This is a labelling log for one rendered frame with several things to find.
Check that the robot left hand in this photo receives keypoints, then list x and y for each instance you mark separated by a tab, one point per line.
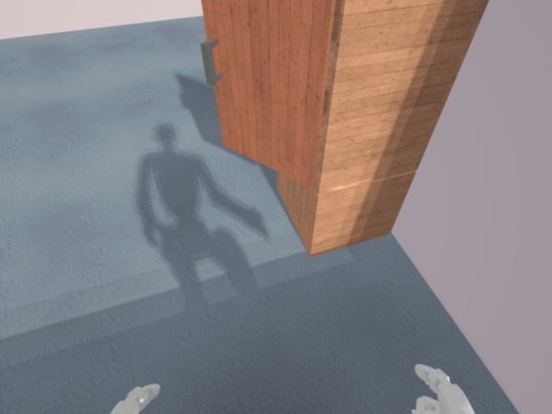
137	400

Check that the cupboard door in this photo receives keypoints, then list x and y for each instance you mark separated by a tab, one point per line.
274	57

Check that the handle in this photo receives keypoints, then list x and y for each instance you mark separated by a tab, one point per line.
209	66

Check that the robot right hand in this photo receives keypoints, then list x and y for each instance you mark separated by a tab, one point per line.
451	398

